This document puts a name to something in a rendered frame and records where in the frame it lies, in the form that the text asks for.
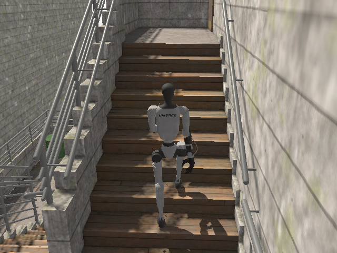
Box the stairs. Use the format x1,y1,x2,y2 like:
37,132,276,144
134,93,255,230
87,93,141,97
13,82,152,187
82,43,239,253
0,226,49,253

